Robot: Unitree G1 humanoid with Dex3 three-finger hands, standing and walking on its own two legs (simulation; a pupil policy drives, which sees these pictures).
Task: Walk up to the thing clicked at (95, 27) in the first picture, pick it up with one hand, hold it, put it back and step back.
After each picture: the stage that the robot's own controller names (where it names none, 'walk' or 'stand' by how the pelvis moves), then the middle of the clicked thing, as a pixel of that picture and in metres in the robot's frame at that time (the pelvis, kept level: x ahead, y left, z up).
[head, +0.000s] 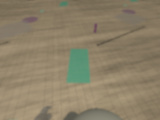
stand; (95, 28) +2.27 -0.07 -0.65
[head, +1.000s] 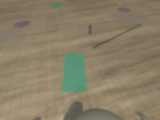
walk; (90, 29) +2.11 +0.26 -0.65
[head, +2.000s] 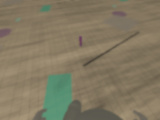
walk; (80, 41) +1.54 +0.34 -0.65
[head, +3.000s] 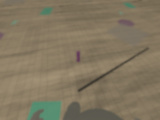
walk; (78, 56) +1.07 +0.28 -0.64
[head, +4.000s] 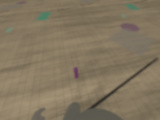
walk; (76, 73) +0.72 +0.25 -0.64
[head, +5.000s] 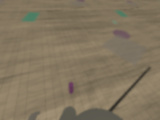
walk; (71, 88) +0.48 +0.19 -0.63
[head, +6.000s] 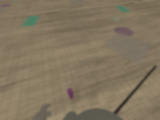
stand; (70, 93) +0.39 +0.23 -0.65
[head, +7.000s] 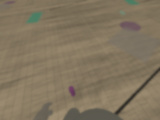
stand; (72, 91) +0.38 +0.24 -0.64
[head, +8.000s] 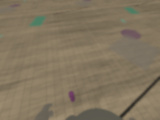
stand; (72, 96) +0.36 +0.22 -0.66
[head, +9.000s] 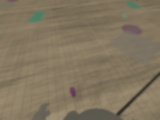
stand; (72, 92) +0.38 +0.21 -0.65
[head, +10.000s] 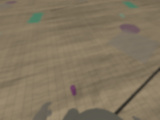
stand; (73, 90) +0.41 +0.21 -0.65
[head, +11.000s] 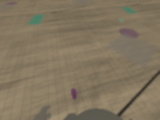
stand; (73, 94) +0.40 +0.18 -0.66
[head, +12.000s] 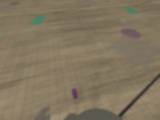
stand; (74, 94) +0.40 +0.17 -0.66
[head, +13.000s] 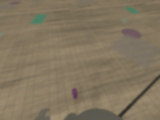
stand; (74, 93) +0.40 +0.17 -0.66
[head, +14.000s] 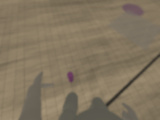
go down; (70, 77) +0.43 +0.18 -0.55
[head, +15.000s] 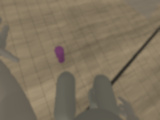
go down; (60, 55) +0.47 +0.24 -0.26
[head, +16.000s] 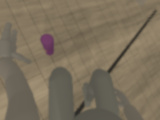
close in; (48, 46) +0.46 +0.27 -0.20
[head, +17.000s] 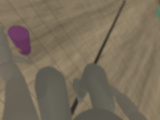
close; (22, 44) +0.45 +0.30 -0.16
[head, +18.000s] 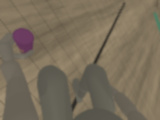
lift; (25, 44) +0.43 +0.30 -0.16
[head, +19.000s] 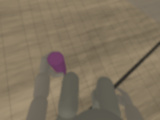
lift; (59, 66) +0.32 +0.22 -0.02
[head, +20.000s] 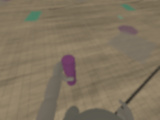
hold; (70, 72) +0.31 +0.14 +0.07
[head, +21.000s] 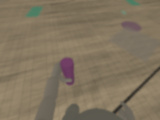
hold; (68, 73) +0.31 +0.15 +0.04
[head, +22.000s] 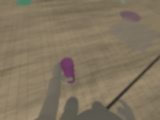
crouch; (69, 72) +0.33 +0.15 -0.01
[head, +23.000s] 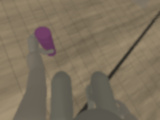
lower; (48, 45) +0.47 +0.24 -0.05
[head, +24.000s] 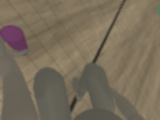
lower; (18, 44) +0.44 +0.31 -0.16
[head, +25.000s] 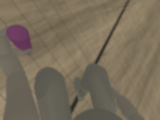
lower; (23, 43) +0.43 +0.30 -0.16
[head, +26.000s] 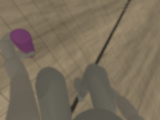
lower; (26, 47) +0.42 +0.29 -0.16
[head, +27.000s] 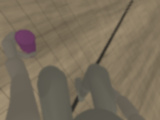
lower; (28, 47) +0.42 +0.29 -0.16
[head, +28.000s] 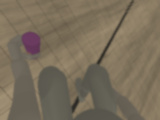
draw back; (32, 48) +0.42 +0.27 -0.17
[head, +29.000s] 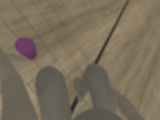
withdraw; (28, 51) +0.40 +0.28 -0.16
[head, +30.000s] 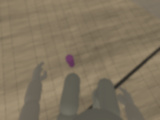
walk; (70, 61) +0.44 +0.20 -0.34
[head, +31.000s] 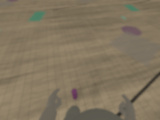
stand; (74, 94) +0.38 +0.16 -0.59
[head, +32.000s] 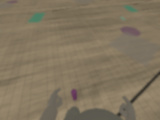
stand; (74, 95) +0.38 +0.16 -0.60
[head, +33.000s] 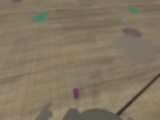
stand; (75, 93) +0.39 +0.15 -0.63
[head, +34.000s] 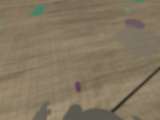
walk; (77, 87) +0.42 +0.14 -0.64
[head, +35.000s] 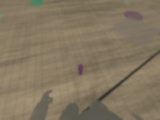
walk; (80, 69) +0.64 +0.12 -0.63
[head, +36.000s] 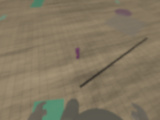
walk; (77, 53) +1.00 +0.27 -0.62
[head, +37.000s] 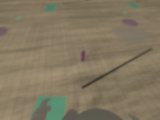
stand; (82, 56) +1.08 +0.14 -0.65
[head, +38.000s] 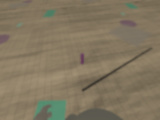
stand; (82, 59) +1.07 +0.17 -0.66
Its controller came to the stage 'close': yes
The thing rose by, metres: 0.68
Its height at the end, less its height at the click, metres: +0.00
